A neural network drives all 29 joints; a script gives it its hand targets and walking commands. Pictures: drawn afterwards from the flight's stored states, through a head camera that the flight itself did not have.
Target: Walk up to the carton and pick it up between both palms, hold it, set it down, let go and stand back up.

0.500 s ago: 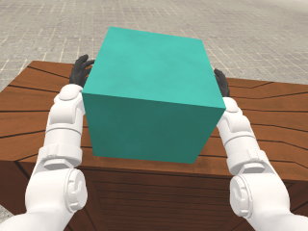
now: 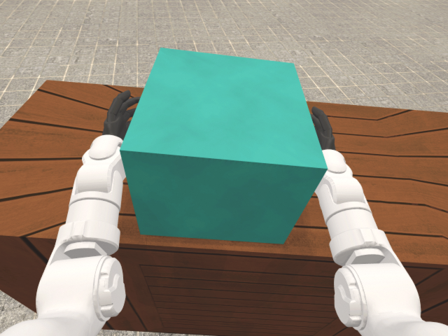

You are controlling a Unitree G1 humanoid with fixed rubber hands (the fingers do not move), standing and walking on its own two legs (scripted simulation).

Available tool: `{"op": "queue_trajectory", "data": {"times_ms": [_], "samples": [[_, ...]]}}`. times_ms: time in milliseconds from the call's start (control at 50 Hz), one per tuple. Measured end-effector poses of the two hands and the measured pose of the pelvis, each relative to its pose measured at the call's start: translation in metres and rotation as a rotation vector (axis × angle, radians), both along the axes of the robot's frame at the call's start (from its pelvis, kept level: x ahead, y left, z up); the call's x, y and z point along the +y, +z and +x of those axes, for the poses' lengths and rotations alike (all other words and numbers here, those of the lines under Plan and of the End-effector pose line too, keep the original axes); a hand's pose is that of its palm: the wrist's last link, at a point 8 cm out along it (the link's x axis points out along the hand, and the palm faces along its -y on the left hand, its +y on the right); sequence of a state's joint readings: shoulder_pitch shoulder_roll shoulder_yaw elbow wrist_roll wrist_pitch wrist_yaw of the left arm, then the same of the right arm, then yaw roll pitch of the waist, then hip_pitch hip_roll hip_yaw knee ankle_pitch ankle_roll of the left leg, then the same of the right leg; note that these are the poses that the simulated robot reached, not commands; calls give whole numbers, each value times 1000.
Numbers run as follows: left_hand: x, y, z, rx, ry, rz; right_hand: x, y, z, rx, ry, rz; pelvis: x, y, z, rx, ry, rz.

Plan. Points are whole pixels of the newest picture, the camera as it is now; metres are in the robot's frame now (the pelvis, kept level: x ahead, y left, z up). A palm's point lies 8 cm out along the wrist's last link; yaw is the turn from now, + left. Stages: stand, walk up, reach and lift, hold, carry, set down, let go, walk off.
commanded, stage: set down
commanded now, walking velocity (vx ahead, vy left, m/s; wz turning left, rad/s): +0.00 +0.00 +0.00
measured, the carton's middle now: (221, 144) +0.44 -0.01 +0.11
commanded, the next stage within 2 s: none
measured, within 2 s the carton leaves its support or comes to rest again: rests again in 0.64 s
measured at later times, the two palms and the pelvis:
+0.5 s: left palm (117, 147) +0.41 +0.18 +0.14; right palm (319, 161) +0.38 -0.19 +0.13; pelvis +0.00 +0.00 +0.00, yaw +0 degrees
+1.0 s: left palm (116, 153) +0.40 +0.18 +0.13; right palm (318, 166) +0.38 -0.19 +0.12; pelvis -0.01 +0.00 +0.00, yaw +0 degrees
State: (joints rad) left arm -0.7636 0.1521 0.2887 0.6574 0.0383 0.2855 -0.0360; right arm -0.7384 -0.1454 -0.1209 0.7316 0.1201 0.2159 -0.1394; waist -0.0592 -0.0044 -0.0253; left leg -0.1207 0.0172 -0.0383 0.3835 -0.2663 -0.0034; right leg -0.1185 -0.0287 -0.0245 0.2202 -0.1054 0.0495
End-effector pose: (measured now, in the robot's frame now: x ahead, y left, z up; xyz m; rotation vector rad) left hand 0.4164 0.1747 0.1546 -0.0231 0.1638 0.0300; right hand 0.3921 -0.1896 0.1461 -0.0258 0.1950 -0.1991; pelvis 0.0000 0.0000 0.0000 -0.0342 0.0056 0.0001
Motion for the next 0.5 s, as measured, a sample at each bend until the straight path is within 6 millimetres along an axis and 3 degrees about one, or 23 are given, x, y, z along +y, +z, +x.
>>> {"op": "queue_trajectory", "data": {"times_ms": [500], "samples": [[1, -17, -8, 12, -4, 3, 1, -18, -9, 10, 0, -20, 0, 0, 0, 4, 6, 1]]}}
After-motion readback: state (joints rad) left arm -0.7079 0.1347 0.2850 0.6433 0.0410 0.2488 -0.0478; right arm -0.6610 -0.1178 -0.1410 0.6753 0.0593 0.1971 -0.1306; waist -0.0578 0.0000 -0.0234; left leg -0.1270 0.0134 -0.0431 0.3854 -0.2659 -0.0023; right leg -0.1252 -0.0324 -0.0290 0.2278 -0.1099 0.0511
